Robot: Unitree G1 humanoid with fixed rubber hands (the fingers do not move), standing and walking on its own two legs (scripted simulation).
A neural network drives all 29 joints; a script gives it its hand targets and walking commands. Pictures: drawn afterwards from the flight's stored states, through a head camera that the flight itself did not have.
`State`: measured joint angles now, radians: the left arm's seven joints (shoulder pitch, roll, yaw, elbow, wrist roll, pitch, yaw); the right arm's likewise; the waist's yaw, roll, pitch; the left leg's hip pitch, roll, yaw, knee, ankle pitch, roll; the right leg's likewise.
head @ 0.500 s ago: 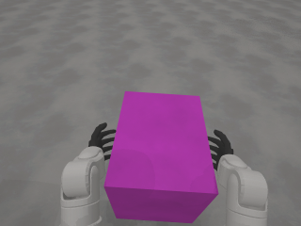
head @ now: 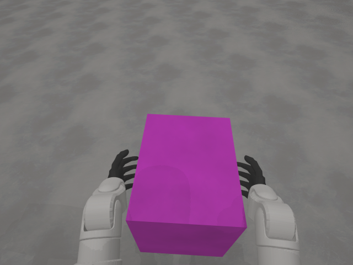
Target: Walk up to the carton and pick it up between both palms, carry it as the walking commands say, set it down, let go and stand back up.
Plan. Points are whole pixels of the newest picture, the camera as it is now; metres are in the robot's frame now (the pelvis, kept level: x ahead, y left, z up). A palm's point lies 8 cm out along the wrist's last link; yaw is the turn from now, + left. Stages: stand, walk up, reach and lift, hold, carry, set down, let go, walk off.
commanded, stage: carry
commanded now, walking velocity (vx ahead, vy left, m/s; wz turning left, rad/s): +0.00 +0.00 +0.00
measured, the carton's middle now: (184, 185) +0.32 +0.00 -0.01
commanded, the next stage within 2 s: none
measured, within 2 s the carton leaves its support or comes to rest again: neither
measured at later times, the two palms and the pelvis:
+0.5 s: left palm (135, 207) +0.23 +0.10 +0.06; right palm (283, 216) +0.22 -0.20 +0.04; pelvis -0.05 -0.04 -0.01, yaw -1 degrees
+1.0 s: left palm (140, 222) +0.21 +0.09 +0.04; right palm (287, 216) +0.22 -0.21 +0.04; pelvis -0.07 -0.07 +0.00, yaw +1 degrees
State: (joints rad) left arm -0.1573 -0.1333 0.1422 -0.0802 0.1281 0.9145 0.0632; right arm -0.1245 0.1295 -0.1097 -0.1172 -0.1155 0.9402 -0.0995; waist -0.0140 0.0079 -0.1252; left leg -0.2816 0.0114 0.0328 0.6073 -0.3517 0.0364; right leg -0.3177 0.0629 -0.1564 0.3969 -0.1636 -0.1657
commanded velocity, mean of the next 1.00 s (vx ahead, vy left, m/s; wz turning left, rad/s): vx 0.00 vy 0.00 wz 0.00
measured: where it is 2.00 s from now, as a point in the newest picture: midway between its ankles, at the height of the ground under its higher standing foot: outside the picture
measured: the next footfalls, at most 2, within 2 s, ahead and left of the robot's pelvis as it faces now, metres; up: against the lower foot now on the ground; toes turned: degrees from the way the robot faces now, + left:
left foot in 0.06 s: -0.03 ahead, +0.14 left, +0.00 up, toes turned +4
right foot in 0.54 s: +0.01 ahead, -0.13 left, +0.00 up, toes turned +8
